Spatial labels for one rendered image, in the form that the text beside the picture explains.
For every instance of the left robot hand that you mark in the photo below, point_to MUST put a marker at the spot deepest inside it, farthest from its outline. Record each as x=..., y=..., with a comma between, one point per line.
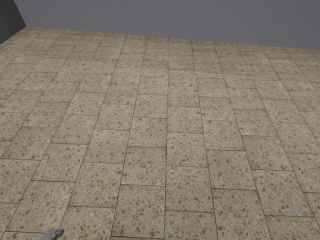
x=52, y=234

